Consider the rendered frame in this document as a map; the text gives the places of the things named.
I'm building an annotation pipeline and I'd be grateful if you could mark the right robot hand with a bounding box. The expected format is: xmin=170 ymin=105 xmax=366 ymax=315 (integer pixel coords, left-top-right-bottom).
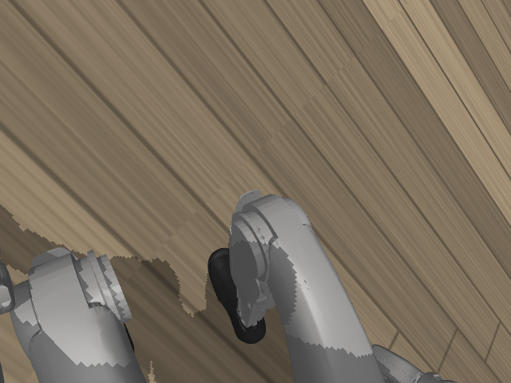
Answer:
xmin=372 ymin=345 xmax=424 ymax=383

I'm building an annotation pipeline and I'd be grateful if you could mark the right robot foot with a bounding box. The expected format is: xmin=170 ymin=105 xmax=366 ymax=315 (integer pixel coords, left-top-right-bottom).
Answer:
xmin=208 ymin=248 xmax=266 ymax=344

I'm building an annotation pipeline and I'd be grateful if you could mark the left robot arm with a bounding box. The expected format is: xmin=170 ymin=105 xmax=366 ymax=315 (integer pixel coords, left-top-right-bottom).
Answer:
xmin=0 ymin=250 xmax=16 ymax=383

